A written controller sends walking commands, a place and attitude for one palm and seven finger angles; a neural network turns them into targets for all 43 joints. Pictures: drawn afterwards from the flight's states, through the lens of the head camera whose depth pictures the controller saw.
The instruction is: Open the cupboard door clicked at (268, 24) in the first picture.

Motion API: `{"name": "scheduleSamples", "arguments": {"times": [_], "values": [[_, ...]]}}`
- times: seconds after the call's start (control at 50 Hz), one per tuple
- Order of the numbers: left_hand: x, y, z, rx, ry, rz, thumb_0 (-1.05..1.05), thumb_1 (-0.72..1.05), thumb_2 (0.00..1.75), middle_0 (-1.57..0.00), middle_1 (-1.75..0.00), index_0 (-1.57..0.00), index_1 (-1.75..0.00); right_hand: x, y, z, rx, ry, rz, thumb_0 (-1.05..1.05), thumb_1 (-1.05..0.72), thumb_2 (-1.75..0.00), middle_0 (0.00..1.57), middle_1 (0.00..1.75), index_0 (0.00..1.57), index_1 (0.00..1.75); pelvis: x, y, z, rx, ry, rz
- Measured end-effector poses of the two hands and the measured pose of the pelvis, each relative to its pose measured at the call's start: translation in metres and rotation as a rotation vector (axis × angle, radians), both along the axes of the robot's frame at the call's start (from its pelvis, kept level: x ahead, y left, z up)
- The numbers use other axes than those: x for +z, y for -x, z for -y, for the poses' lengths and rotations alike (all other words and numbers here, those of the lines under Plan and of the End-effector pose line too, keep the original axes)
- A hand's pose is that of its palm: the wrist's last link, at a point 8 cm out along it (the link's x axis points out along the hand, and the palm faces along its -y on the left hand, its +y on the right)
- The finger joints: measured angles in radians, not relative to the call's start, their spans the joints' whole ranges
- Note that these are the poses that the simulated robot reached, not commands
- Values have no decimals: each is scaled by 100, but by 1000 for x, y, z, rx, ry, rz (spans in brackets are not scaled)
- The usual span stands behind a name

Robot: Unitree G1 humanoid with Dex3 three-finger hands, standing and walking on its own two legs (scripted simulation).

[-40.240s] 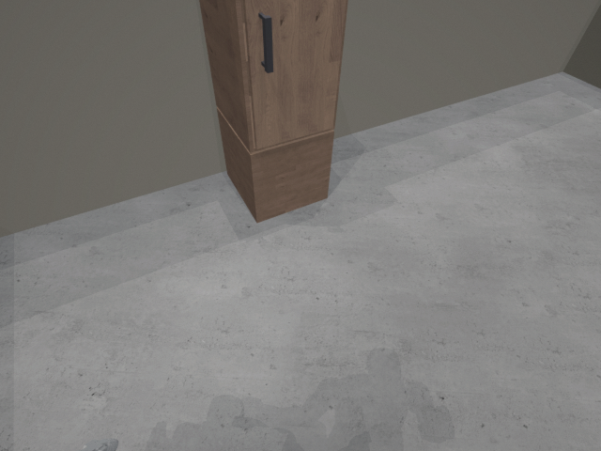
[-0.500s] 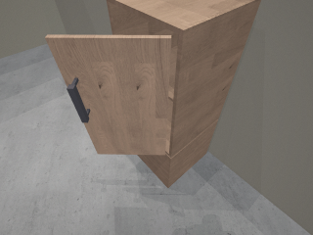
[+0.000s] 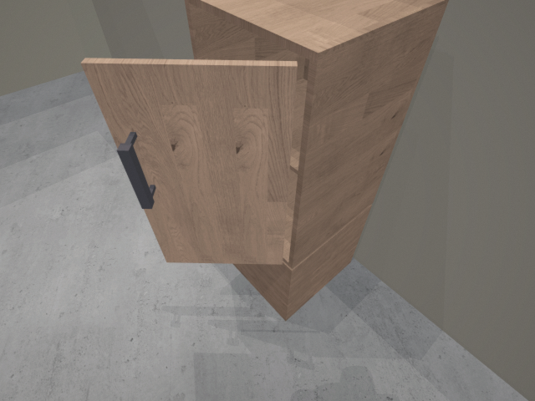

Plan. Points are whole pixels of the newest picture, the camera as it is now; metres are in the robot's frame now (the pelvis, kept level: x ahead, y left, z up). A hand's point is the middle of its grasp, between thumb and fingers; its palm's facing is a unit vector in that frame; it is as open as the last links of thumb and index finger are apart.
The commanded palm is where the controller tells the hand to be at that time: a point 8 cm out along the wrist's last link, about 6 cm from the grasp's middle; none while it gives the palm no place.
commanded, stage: look again from close up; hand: left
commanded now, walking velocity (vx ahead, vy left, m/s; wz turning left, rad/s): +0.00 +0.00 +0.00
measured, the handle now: (140, 171) +0.51 +0.29 +0.04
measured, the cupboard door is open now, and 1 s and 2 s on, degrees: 48 48 48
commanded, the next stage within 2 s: shuffle to correct the standing spot in 0.20 s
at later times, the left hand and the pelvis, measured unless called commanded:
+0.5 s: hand out of the picture +0.00 +0.19 -0.18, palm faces +0.04 -0.98 -0.21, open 7.4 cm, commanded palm none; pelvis -0.01 +0.02 +0.00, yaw +0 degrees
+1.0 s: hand out of the picture +0.01 +0.25 -0.18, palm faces -0.02 -0.99 -0.16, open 7.3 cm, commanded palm none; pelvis -0.01 +0.08 +0.00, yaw -1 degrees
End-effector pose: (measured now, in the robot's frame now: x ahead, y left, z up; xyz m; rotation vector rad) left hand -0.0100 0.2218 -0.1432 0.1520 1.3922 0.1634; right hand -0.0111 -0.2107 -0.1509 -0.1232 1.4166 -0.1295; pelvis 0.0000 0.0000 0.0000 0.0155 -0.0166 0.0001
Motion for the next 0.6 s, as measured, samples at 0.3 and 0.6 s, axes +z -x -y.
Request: {"name": "scheduleSamples", "arguments": {"times": [0.3, 0.6], "values": [[-1, -3, -6, -8, 9, 3, 1, 91, 90, -20, -30, -20, -30, 2, 2, -6, -8, 7, 1, 0, -91, -90, 20, 30, 20, 30, 1, 2, -8, -5, 0, -4], [-4, 5, -39, 44, -24, 25, 0, 90, 90, -20, -30, -20, -30, -1, -19, -13, 19, 40, 36, 0, -91, -90, 20, 30, 20, 30, -6, 12, -32, 5, 5, -10]]}}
